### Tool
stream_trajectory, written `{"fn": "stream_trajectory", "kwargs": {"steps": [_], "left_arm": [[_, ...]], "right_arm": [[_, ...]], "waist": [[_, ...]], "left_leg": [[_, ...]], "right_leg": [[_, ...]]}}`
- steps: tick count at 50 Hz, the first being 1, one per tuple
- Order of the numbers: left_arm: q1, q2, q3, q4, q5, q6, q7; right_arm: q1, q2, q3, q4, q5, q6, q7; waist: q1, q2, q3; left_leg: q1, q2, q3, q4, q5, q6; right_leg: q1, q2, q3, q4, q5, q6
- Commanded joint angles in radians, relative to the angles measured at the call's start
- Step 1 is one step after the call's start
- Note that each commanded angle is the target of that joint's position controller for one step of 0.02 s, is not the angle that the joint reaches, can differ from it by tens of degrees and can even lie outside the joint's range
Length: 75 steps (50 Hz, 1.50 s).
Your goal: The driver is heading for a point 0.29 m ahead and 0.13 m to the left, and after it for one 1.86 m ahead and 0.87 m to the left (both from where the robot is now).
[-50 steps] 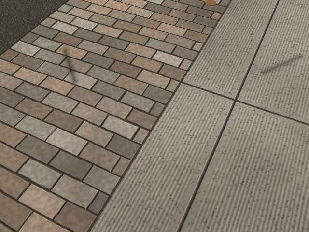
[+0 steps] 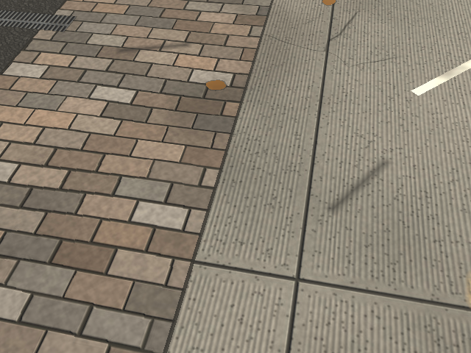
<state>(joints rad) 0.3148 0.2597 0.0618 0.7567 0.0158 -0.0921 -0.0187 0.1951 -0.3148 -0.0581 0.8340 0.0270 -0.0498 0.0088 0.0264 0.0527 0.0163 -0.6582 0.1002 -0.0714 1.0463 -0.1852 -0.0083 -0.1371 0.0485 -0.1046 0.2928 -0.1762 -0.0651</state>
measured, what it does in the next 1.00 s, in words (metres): walks ahead, turning left: left foot, then right foot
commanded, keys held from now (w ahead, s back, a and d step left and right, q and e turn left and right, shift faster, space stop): w+q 1.00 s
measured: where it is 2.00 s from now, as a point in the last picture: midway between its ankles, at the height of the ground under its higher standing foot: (110, 212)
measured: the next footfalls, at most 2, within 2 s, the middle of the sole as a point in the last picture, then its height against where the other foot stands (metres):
left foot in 0.30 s outside the picture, level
right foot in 0.76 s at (247, 303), level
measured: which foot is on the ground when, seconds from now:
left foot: up 0.00-0.28, down 0.30-0.78, up 0.80-1.00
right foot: down 0.00-0.30, up 0.32-0.74, down 0.76-1.00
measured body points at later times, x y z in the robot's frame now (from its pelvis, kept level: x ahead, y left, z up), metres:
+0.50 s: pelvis +0.28 +0.08 -0.01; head +0.31 +0.10 +0.44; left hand +0.36 +0.38 -0.10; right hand +0.45 -0.17 -0.11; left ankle +0.28 +0.15 -0.75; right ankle +0.34 -0.09 -0.67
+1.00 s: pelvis +0.56 +0.12 +0.00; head +0.58 +0.12 +0.45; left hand +0.47 +0.39 -0.11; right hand +0.84 -0.03 -0.10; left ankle +0.51 +0.27 -0.66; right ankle +0.61 +0.02 -0.75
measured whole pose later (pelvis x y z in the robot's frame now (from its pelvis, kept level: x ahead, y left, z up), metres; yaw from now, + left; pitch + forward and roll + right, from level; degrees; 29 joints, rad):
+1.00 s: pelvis +0.56 +0.12 +0.00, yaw +35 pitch +1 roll -2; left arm 0.28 0.26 0.06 0.77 0.01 -0.10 0.00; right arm 0.24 -0.32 -0.08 0.66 0.02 -0.01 0.00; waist 0.04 0.05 0.03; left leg -0.63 0.07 -0.06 1.11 -0.28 -0.01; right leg -0.17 0.02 -0.10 0.35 -0.20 -0.03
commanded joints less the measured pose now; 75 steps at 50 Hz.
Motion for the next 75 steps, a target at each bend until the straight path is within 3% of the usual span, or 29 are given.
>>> {"fn": "stream_trajectory", "kwargs": {"steps": [1, 10, 12, 14, 15, 16, 17, 18, 21, 24, 29, 34, 37, 38, 39, 40, 41, 42, 45, 59, 61, 63, 64, 65, 66, 67, 69, 72, 75], "left_arm": [[-0.061, 0.129, 0.033, -0.052, 0.004, -0.027, 0.014], [0.032, 0.182, 0.052, 0.028, -0.026, 0.018, 0.035], [0.013, 0.210, 0.059, 0.024, -0.029, 0.035, 0.045], [-0.012, 0.227, 0.060, 0.015, -0.032, 0.053, 0.056], [-0.012, 0.215, 0.052, 0.002, -0.025, 0.048, 0.063], [0.092, 0.061, 0.004, -0.048, 0.012, 0.020, 0.042], [0.017, 0.104, 0.000, -0.060, -0.018, -0.025, 0.026], [-0.091, 0.159, 0.015, -0.091, -0.059, -0.049, 0.014], [-0.114, 0.165, 0.023, -0.092, -0.012, -0.052, 0.027], [-0.087, 0.132, 0.019, -0.095, -0.001, -0.017, 0.026], [-0.268, 0.077, -0.007, -0.140, -0.003, -0.014, 0.020], [-0.343, 0.128, 0.011, -0.166, -0.025, -0.031, 0.000], [-0.216, 0.163, 0.036, -0.136, -0.024, -0.045, 0.001], [-0.102, 0.200, 0.050, -0.122, -0.007, -0.050, 0.009], [0.026, 0.282, 0.070, -0.109, 0.014, -0.047, 0.016], [0.079, 0.278, 0.074, -0.076, -0.005, -0.032, 0.006], [0.028, 0.188, 0.050, -0.095, -0.016, -0.027, 0.007], [-0.017, 0.153, 0.039, -0.100, -0.014, -0.018, 0.012], [-0.098, 0.106, 0.020, -0.085, -0.001, -0.014, 0.016], [0.004, 0.218, 0.054, 0.041, -0.039, 0.010, 0.019], [0.004, 0.245, 0.060, 0.054, -0.051, 0.019, 0.018], [-0.009, 0.247, 0.054, 0.063, -0.055, 0.030, 0.024], [-0.001, 0.205, 0.034, 0.052, -0.033, 0.025, 0.029], [0.104, 0.070, -0.014, 0.005, -0.002, 0.007, 0.016], [0.042, 0.147, -0.001, 0.023, -0.033, -0.019, 0.006], [-0.063, 0.195, 0.015, -0.014, -0.071, -0.029, 0.001], [-0.113, 0.175, 0.010, -0.018, -0.039, -0.035, 0.011], [-0.036, 0.142, 0.009, 0.014, -0.033, 0.000, 0.007], [-0.084, 0.109, 0.000, 0.007, -0.029, 0.027, 0.010]], "right_arm": [[0.013, -0.037, -0.011, -0.046, -0.005, -0.001, 0.004], [-0.222, -0.010, 0.007, -0.171, -0.008, -0.008, 0.057], [-0.186, -0.037, -0.007, -0.185, -0.006, -0.005, 0.065], [0.021, -0.108, -0.049, -0.149, -0.002, -0.001, 0.057], [0.189, -0.181, -0.084, -0.112, -0.002, 0.007, 0.039], [0.216, -0.296, -0.106, -0.108, 0.004, 0.008, 0.024], [0.243, -0.240, -0.086, -0.136, -0.003, -0.002, 0.024], [0.217, -0.180, -0.070, -0.131, -0.013, -0.009, 0.023], [0.041, -0.088, -0.041, -0.172, -0.017, -0.016, 0.015], [0.021, -0.105, -0.046, -0.186, -0.018, -0.017, 0.004], [0.081, -0.142, -0.059, -0.168, -0.005, -0.005, -0.021], [0.154, -0.133, -0.058, -0.147, 0.002, 0.010, -0.026], [0.126, -0.110, -0.053, -0.160, -0.004, 0.015, -0.026], [0.123, -0.060, -0.034, -0.173, -0.012, 0.011, -0.022], [0.212, 0.007, -0.013, -0.198, -0.007, 0.004, -0.022], [0.265, -0.026, -0.009, -0.214, 0.011, -0.003, -0.022], [0.206, -0.119, -0.032, -0.196, 0.016, 0.001, -0.023], [0.119, -0.138, -0.039, -0.211, 0.005, 0.008, -0.023], [0.079, -0.092, -0.042, -0.230, -0.001, 0.021, -0.012], [-0.193, -0.006, -0.009, -0.323, -0.002, 0.015, 0.042], [-0.167, -0.034, -0.022, -0.327, -0.010, 0.015, 0.043], [0.059, -0.107, -0.065, -0.266, -0.015, 0.019, 0.034], [0.224, -0.172, -0.092, -0.224, -0.013, 0.027, 0.017], [0.233, -0.287, -0.104, -0.217, -0.012, 0.022, 0.008], [0.261, -0.205, -0.078, -0.236, -0.011, 0.012, 0.012], [0.218, -0.162, -0.062, -0.219, -0.019, 0.000, 0.018], [0.099, -0.106, -0.044, -0.214, -0.019, -0.010, 0.018], [0.038, -0.071, -0.032, -0.214, -0.031, -0.027, 0.016], [0.049, -0.092, -0.038, -0.177, -0.035, -0.047, 0.007]], "waist": [[-0.030, -0.105, 0.014], [0.049, -0.091, 0.080], [0.010, -0.131, 0.026], [-0.111, -0.143, -0.099], [-0.192, -0.086, -0.190], [-0.090, 0.192, -0.281], [-0.142, 0.111, -0.434], [-0.169, 0.053, -0.301], [-0.044, -0.038, -0.093], [-0.005, -0.023, -0.058], [-0.070, 0.015, -0.021], [-0.093, 0.045, -0.028], [-0.012, 0.075, -0.060], [0.044, 0.035, -0.158], [0.045, -0.172, -0.312], [0.029, -0.397, -0.351], [0.052, -0.251, -0.214], [0.057, -0.175, -0.116], [-0.001, -0.172, -0.007], [0.058, -0.107, 0.071], [0.017, -0.129, 0.044], [-0.123, -0.126, -0.093], [-0.194, -0.073, -0.190], [-0.088, 0.205, -0.306], [-0.152, 0.115, -0.431], [-0.160, 0.078, -0.275], [-0.088, 0.004, -0.117], [-0.012, 0.013, -0.089], [-0.013, -0.008, -0.022]], "left_leg": [[-0.049, 0.018, -0.057, -0.113, 0.174, -0.009], [-0.074, -0.026, 0.091, -0.426, 0.164, 0.058], [0.029, -0.084, 0.155, -0.429, 0.057, 0.094], [0.322, -0.166, 0.192, -0.469, 0.032, 0.150], [0.627, -0.124, 0.073, -0.508, 0.075, 0.200], [1.017, 0.153, -0.460, -0.535, 0.000, 0.389], [1.120, 0.242, -0.787, -0.707, -0.117, 0.462], [1.046, 0.210, -0.634, -0.736, -0.078, 0.399], [0.625, 0.098, -0.349, -0.770, 0.180, 0.324], [0.462, 0.063, -0.268, -0.815, 0.297, 0.327], [0.355, -0.031, -0.158, -0.802, 0.205, 0.247], [0.465, 0.018, -0.293, -0.703, 0.066, 0.212], [0.482, 0.002, -0.336, -0.574, 0.101, 0.169], [0.420, -0.050, -0.284, -0.390, 0.088, 0.135], [0.153, -0.176, -0.149, -0.055, -0.166, 0.064], [-0.084, -0.174, -0.097, 0.169, -0.428, 0.037], [-0.154, -0.114, -0.118, 0.260, -0.345, 0.027], [-0.156, -0.082, -0.078, 0.271, -0.263, 0.022], [-0.051, -0.007, -0.054, 0.166, -0.141, 0.017], [0.016, -0.030, 0.082, -0.397, 0.125, 0.050], [0.105, -0.079, 0.119, -0.438, 0.025, 0.090], [0.451, -0.158, 0.164, -0.529, 0.075, 0.146], [0.756, -0.079, 0.035, -0.502, 0.122, 0.182], [1.070, 0.209, -0.507, -0.570, -0.020, 0.355], [1.084, 0.278, -0.714, -0.699, -0.093, 0.396], [0.986, 0.239, -0.544, -0.714, -0.024, 0.347], [0.718, 0.158, -0.322, -0.736, 0.157, 0.287], [0.548, 0.128, -0.211, -0.829, 0.252, 0.289], [0.495, 0.125, -0.099, -0.896, 0.272, 0.280]], "right_leg": [[0.010, -0.278, 0.112, -0.178, 0.229, -0.136], [0.243, -0.331, -0.043, -0.091, 0.412, -0.081], [0.277, -0.332, -0.073, 0.031, 0.748, -0.056], [0.219, -0.298, -0.109, 0.331, 0.948, -0.016], [0.013, -0.259, -0.113, 0.600, 0.739, 0.027], [-0.471, -0.068, -0.066, 0.981, -0.215, 0.101], [-0.616, 0.006, 0.177, 1.133, -0.426, 0.096], [-0.705, -0.057, 0.216, 1.125, -0.342, 0.070], [-0.550, -0.156, 0.201, 0.888, -0.179, 0.069], [-0.471, -0.159, 0.172, 0.763, -0.138, 0.110], [-0.381, -0.089, 0.141, 0.379, 0.199, 0.142], [-0.326, -0.051, 0.184, 0.214, 0.202, 0.116], [-0.153, -0.051, 0.166, 0.149, 0.121, 0.057], [0.049, -0.141, 0.236, 0.164, 0.099, 0.006], [0.403, -0.366, 0.557, 0.140, -0.019, -0.115], [0.493, -0.491, 0.919, 0.032, -0.297, -0.203], [0.390, -0.454, 0.835, -0.003, -0.427, -0.166], [0.271, -0.411, 0.674, -0.006, -0.342, -0.126], [0.035, -0.308, 0.398, -0.073, -0.067, -0.096], [0.158, -0.332, 0.006, -0.115, 0.294, -0.084], [0.204, -0.345, -0.017, -0.027, 0.569, -0.074], [0.146, -0.302, -0.080, 0.264, 0.804, -0.034], [-0.071, -0.265, -0.091, 0.524, 0.572, 0.006], [-0.487, -0.088, -0.051, 0.911, -0.299, 0.073], [-0.567, -0.062, 0.163, 1.054, -0.425, 0.070], [-0.652, -0.105, 0.170, 1.074, -0.353, 0.058], [-0.601, -0.179, 0.155, 0.934, -0.207, 0.051], [-0.472, -0.208, 0.163, 0.847, -0.122, 0.070], [-0.524, -0.214, 0.168, 0.736, -0.002, 0.098]]}}
Velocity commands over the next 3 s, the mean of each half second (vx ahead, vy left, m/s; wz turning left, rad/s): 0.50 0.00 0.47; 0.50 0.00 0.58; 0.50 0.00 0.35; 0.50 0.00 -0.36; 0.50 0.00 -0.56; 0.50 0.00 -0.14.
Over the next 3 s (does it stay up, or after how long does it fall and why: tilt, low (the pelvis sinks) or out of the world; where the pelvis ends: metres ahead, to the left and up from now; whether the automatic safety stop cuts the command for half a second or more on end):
stays up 1.50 0.64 0.00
